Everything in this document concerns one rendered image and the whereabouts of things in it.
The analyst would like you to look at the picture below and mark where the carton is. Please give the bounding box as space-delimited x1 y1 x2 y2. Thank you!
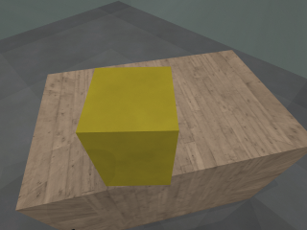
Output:
76 66 179 186

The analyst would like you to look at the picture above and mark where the pedestal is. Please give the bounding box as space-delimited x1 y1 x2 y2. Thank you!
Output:
15 50 307 230

